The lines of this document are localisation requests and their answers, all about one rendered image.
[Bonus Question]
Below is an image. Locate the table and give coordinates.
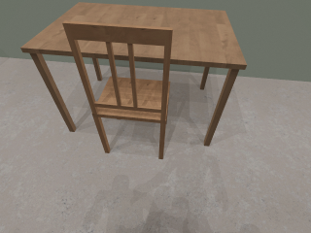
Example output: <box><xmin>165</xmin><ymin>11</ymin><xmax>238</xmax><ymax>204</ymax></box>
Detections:
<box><xmin>20</xmin><ymin>2</ymin><xmax>247</xmax><ymax>147</ymax></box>

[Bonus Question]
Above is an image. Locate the chair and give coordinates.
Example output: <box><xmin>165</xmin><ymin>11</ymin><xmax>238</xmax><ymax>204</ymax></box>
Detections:
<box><xmin>62</xmin><ymin>20</ymin><xmax>173</xmax><ymax>159</ymax></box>

